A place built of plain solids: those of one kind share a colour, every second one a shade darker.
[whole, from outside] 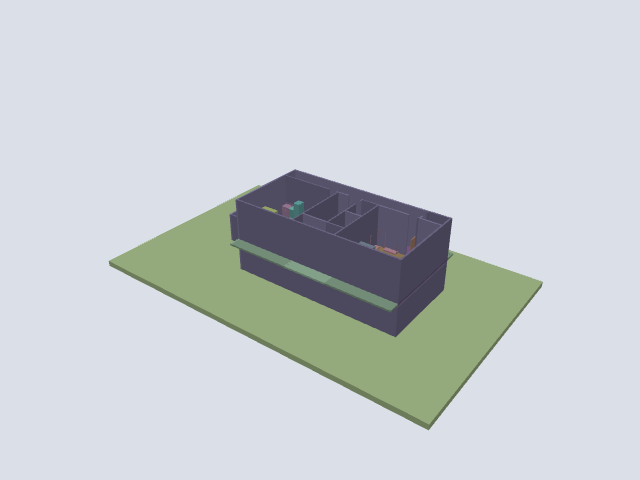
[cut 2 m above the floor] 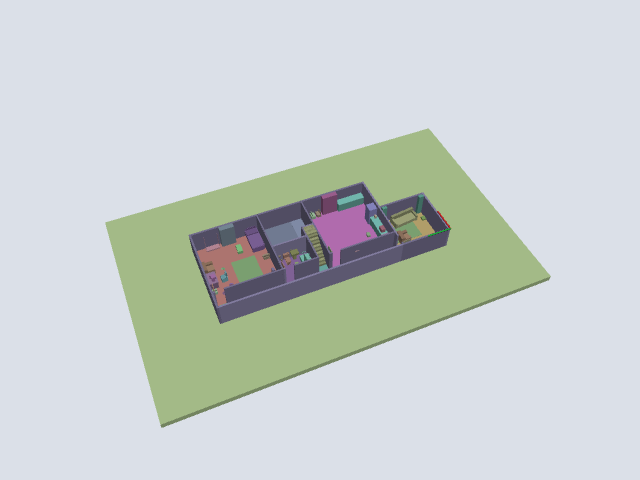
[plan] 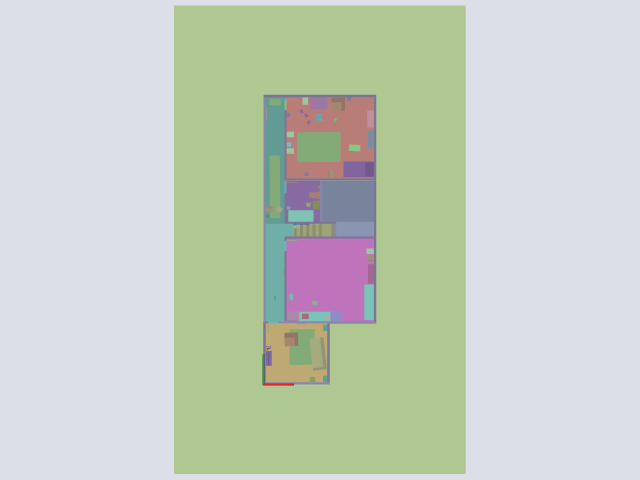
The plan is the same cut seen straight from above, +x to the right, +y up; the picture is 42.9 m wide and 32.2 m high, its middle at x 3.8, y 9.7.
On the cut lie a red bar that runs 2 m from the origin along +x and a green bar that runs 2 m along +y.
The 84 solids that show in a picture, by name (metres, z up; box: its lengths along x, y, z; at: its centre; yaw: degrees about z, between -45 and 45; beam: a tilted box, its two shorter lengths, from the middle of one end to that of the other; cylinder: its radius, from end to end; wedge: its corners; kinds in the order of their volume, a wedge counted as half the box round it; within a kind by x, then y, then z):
{
 "under_1": {"box": [19.58, 31.44, 0.5], "at": [3.79, 9.72, -0.33]},
 "wall_1": {"box": [0.16, 3.95, 2.88], "at": [0.08, 2.13, 1.14]},
 "wall_2": {"box": [0.16, 13.16, 3.63], "at": [0.08, 10.82, 4.7]},
 "wall_3": {"box": [0.16, 15.04, 2.88], "at": [0.08, 11.76, 1.14]},
 "wall_4": {"box": [0.16, 1.75, 3.63], "at": [0.08, 18.41, 4.7]},
 "wall_5": {"box": [0.53, 0.13, 3.63], "at": [1.28, 17.46, 4.7]},
 "wall_6": {"box": [0.13, 4.7, 6.81], "at": [1.49, 6.59, 3.11]},
 "wall_7": {"box": [0.13, 0.99, 3.63], "at": [1.49, 10.43, 4.7]},
 "wall_8": {"box": [0.13, 1.92, 2.88], "at": [1.49, 11.88, 1.14]},
 "wall_9": {"box": [0.13, 1.43, 3.63], "at": [1.49, 12.98, 4.7]},
 "wall_10": {"box": [0.13, 2.71, 3.63], "at": [1.49, 15.19, 4.7]},
 "wall_11": {"box": [0.13, 4.59, 2.88], "at": [1.49, 16.12, 1.14]},
 "wall_12": {"box": [0.13, 0.15, 3.63], "at": [1.49, 17.32, 4.7]},
 "wall_13": {"box": [0.13, 1.75, 3.63], "at": [1.49, 18.41, 4.7]},
 "wall_14": {"box": [4.45, 0.16, 2.88], "at": [2.23, 0.08, 1.14]},
 "wall_15": {"box": [3.47, 0.13, 2.88], "at": [3.15, 10.86, 1.14]},
 "wall_16": {"box": [7.58, 0.16, 3.63], "at": [3.79, 4.16, 4.7]},
 "wall_17": {"box": [7.58, 0.16, 6.81], "at": [3.79, 19.36, 3.11]},
 "wall_18": {"box": [0.13, 2.78, 2.88], "at": [3.88, 12.31, 1.14]},
 "wall_19": {"box": [0.13, 1.43, 3.63], "at": [3.88, 12.98, 4.7]},
 "wall_20": {"box": [6.56, 0.13, 2.88], "at": [4.3, 4.17, 1.14]},
 "wall_21": {"box": [3.86, 0.13, 3.63], "at": [4.34, 12.21, 4.7]},
 "wall_22": {"box": [0.16, 3.92, 2.88], "at": [4.37, 2.12, 1.14]},
 "wall_23": {"box": [6.16, 0.13, 6.81], "at": [4.5, 9.87, 3.11]},
 "wall_24": {"box": [6.16, 0.13, 6.81], "at": [4.5, 13.77, 3.11]},
 "wall_25": {"box": [3.29, 0.031, 2.88], "at": [5.93, 4.09, 1.14]},
 "wall_26": {"box": [0.13, 2.21, 3.63], "at": [6.21, 11.04, 4.7]},
 "wall_27": {"box": [0.13, 1.43, 3.63], "at": [6.21, 12.98, 4.7]},
 "wall_28": {"box": [0.16, 5.56, 6.81], "at": [7.5, 7.02, 3.11]},
 "wall_29": {"box": [0.16, 3.77, 6.81], "at": [7.5, 11.81, 3.11]},
 "wall_30": {"box": [0.16, 5.45, 6.81], "at": [7.5, 16.55, 3.11]},
 "floor_kitchen_1": {"box": [5.87, 5.56, 0.5], "at": [4.49, 7.02, -0.25]},
 "floor_front_1": {"box": [5.87, 5.45, 0.5], "at": [4.49, 16.55, -0.25]},
 "floor_hall_1": {"box": [1.26, 5.69, 0.5], "at": [0.79, 7.08, -0.25]},
 "floor_hall_2": {"box": [1.26, 8.49, 0.5], "at": [0.79, 15.04, -0.25]},
 "floor_hall_3": {"box": [1.87, 0.86, 0.5], "at": [1.09, 10.36, -0.25]},
 "floor_garden_room_1": {"box": [4.13, 3.95, 0.5], "at": [2.23, 2.13, -0.25]},
 "floor_pantry_1": {"box": [3.48, 2.78, 0.5], "at": [5.68, 12.31, -0.25]},
 "floor_pantry_2": {"box": [2.53, 0.99, 0.5], "at": [6.16, 10.43, -0.25]},
 "upper_floor_front_1": {"box": [5.87, 5.45, 0.16], "at": [4.49, 16.55, 2.8]},
 "stair_1": {"box": [1.47, 0.86, 1.74], "at": [4.03, 10.36, 0.57]},
 "stair_2": {"box": [0.84, 0.86, 2.36], "at": [4.34, 10.36, 0.88]},
 "floor_shower_1": {"box": [2.26, 2.78, 0.5], "at": [2.68, 12.31, -0.25]},
 "fixture_breast_front_1": {"box": [0.4, 1.22, 2.63], "at": [7.22, 16.44, 1.27]},
 "fixture_breast_front_2": {"box": [0.34, 1.22, 3.68], "at": [7.25, 16.44, 4.67]},
 "upper_floor_next_1": {"box": [1.0, 5.56, 0.16], "at": [8.08, 7.02, 2.8]},
 "upper_floor_next_2": {"box": [1.0, 3.77, 0.16], "at": [8.08, 11.81, 2.8]},
 "upper_floor_next_3": {"box": [1.0, 5.45, 0.16], "at": [8.08, 16.55, 2.8]},
 "counter_run_1": {"box": [2.11, 0.61, 0.78], "at": [3.46, 4.55, 0.49]},
 "counter_run_2": {"box": [2.11, 0.64, 0.038], "at": [3.46, 4.57, 0.9]},
 "counter_run_3": {"box": [0.64, 2.38, 0.038], "at": [7.09, 5.52, 0.9]},
 "counter_run_4": {"box": [0.61, 2.38, 0.78], "at": [7.11, 5.52, 0.49]},
 "fixture_breast_back_1": {"box": [0.4, 1.32, 3.68], "at": [7.22, 7.42, 4.67]},
 "fixture_breast_kitchen_1": {"box": [0.4, 1.32, 2.63], "at": [7.22, 7.42, 1.27]},
 "rug_1": {"box": [0.7, 4.2, 0.08], "at": [0.78, 13.28, -0.03], "yaw": 0.5},
 "rug_2": {"box": [0.75, 0.45, 0.08], "at": [0.79, 18.96, -0.03], "yaw": -3.1},
 "rug_3": {"box": [1.7, 2.4, 0.08], "at": [2.6, 2.52, -0.03], "yaw": 0.7},
 "rug_4": {"box": [2.9, 2.0, 0.08], "at": [3.73, 15.93, -0.03], "yaw": 0.2},
 "child_bed_1": {"box": [2.06, 1.06, 0.4], "at": [6.41, 14.43, 0.38]},
 "child_bed_2": {"box": [0.55, 0.96, 0.2], "at": [7.12, 14.43, 0.58]},
 "range_flat_1": {"box": [0.65, 0.76, 0.94], "at": [1.88, 4.71, 3.35]},
 "range_flat_2": {"box": [0.76, 0.65, 0.94], "at": [2.02, 4.57, 0.47]},
 "fridge_1": {"box": [0.75, 0.7, 1.72], "at": [4.89, 4.6, 0.86]},
 "sofa_1": {"box": [0.93, 2.16, 0.34], "at": [3.68, 2.06, 0.28], "yaw": 6.0},
 "sofa_2": {"box": [0.23, 2.16, 0.39], "at": [4.04, 2.09, 0.65], "yaw": 6.0},
 "armchair_club_1": {"box": [0.92, 0.33, 0.38], "at": [1.87, 3.32, 0.61], "yaw": 1.9},
 "armchair_club_2": {"box": [0.92, 0.9, 0.35], "at": [1.88, 3.02, 0.24], "yaw": 1.9},
 "armchair_club_3": {"box": [0.92, 0.9, 0.35], "at": [5.03, 18.8, 0.24]},
 "armchair_club_4": {"box": [0.92, 0.33, 0.38], "at": [5.03, 19.1, 0.61]},
 "fridge_flat_1": {"box": [0.73, 0.6, 1.66], "at": [1.93, 6.02, 3.71]},
 "bathtub_1": {"box": [1.7, 0.76, 0.42], "at": [2.52, 11.31, 0.21]},
 "wall_band_1": {"box": [7.58, 0.16, 0.31], "at": [3.79, 19.36, 2.73]},
 "billy_1": {"box": [0.28, 0.42, 2.02], "at": [4.14, 0.38, 1.01]},
 "wall_foot_1": {"box": [7.58, 0.16, 0.17], "at": [3.79, 19.36, 2.81]},
 "tv_board_1": {"box": [0.4, 1.0, 0.48], "at": [0.37, 1.76, 0.24]},
 "clothes_rail_1": {"box": [0.44, 1.13, 0.12], "at": [1.79, 15.29, 2.94]},
 "clothes_rail_2": {"box": [0.44, 1.13, 0.12], "at": [7.18, 17.82, 0.06]},
 "recycling_tote_1": {"box": [0.5, 0.37, 0.29], "at": [1.81, 15.67, 0.14]},
 "recycling_tote_2": {"box": [0.5, 0.37, 0.29], "at": [7.16, 8.95, 0.14]},
 "trunk_1": {"box": [0.76, 0.43, 0.31], "at": [6.12, 15.88, 0.15], "yaw": -3.0},
 "leaf_front_door_1": {"box": [0.71, 0.05, 2.0], "at": [1.9, 17.27, 3.88], "yaw": 3.0},
 "pedestal_basin_1": {"box": [0.48, 0.6, 0.2], "at": [3.55, 12.04, 0.77]},
 "kitchen_table_1": {"box": [1.15, 0.8, 0.028], "at": [3.73, 18.87, 0.74]},
 "wc_1": {"box": [0.54, 0.38, 0.09], "at": [3.35, 12.7, 0.4]}
}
